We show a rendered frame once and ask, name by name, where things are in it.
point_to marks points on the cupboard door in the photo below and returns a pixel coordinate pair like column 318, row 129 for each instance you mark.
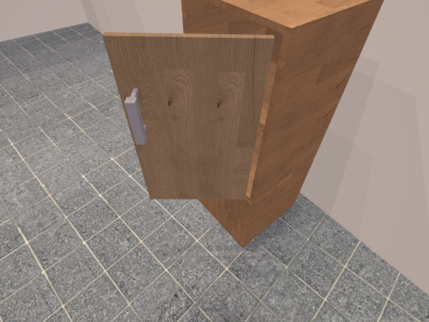
column 200, row 97

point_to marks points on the handle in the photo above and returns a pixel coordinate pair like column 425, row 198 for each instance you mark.
column 134, row 115

